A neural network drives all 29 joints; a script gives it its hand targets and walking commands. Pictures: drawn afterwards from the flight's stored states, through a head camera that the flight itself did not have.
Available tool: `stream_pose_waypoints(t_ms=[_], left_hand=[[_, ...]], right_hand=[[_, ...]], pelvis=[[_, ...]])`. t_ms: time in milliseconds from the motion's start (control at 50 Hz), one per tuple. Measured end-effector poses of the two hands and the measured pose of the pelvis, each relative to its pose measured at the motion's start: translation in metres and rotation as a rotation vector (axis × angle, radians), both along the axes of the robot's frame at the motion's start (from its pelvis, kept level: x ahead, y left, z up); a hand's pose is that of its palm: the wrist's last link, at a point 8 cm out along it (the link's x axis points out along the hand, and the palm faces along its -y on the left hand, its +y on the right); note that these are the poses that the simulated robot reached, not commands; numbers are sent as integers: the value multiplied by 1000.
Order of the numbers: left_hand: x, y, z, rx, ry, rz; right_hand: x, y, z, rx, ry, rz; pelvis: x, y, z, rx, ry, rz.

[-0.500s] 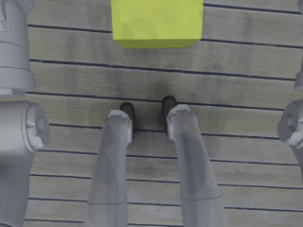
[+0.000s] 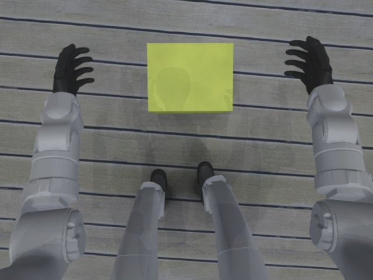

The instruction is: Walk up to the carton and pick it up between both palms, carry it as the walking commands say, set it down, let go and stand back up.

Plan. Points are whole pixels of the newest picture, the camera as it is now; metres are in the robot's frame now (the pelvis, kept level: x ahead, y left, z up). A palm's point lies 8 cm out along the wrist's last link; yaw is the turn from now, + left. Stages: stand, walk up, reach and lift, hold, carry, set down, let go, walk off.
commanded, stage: let go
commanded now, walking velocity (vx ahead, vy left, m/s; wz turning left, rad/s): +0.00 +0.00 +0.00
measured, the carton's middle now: (189, 83) +0.51 -0.04 -0.58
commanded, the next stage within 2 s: stand in 1.08 s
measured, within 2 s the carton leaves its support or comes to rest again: neither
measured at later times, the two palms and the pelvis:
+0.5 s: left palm out of the picture +0.30 +0.26 -0.02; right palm (325, 164) +0.30 -0.20 -0.02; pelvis +0.09 +0.03 +0.07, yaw +1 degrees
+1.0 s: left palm out of the picture +0.17 +0.24 +0.00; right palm (339, 251) +0.18 -0.21 +0.00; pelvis +0.02 +0.01 +0.07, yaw +0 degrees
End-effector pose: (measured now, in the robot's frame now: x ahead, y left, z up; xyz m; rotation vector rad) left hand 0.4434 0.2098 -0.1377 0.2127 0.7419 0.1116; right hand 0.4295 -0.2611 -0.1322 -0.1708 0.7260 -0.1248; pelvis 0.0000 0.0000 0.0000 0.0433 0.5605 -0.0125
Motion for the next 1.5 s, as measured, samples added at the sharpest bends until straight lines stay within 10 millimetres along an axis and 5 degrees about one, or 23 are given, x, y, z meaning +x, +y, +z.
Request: stream_pose_waypoints(t_ms=[140,280,360,620,840,1100,1300,1380,1500], left_hand=[[-43,18,42,-32,52,-16],[-58,31,91,-58,-9,18],[-82,38,104,-54,-6,17],[-191,66,121,-32,65,36],[-229,52,150,-34,9,-8],[-296,25,126,-53,71,0],[-364,76,100,95,255,110],[-368,84,98,106,286,122],[-350,85,101,109,268,103]], right_hand=[[-49,4,45,-22,118,52],[-47,39,93,15,1,79],[-68,56,100,32,23,73],[-187,56,120,-4,122,47],[-219,65,130,69,30,60],[-265,36,132,-13,70,72],[-323,-32,110,-176,231,4],[-336,-33,105,-171,278,-12],[-329,-20,101,-148,278,-4]], pelvis=[[43,0,21,-31,-26,43],[72,10,39,-42,-71,45],[83,16,49,-54,-122,54],[92,33,66,-55,-355,39],[51,31,71,-52,-520,16],[5,4,62,-39,-708,24],[1,-3,57,-43,-613,37],[6,-1,59,-45,-613,35],[16,2,62,-45,-600,35]])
